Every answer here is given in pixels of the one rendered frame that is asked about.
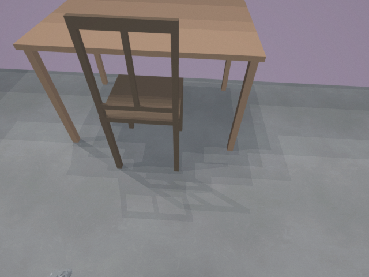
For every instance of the chair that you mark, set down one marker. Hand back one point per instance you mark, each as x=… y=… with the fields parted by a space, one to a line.
x=133 y=99

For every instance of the table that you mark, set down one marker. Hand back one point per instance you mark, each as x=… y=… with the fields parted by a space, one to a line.
x=208 y=29

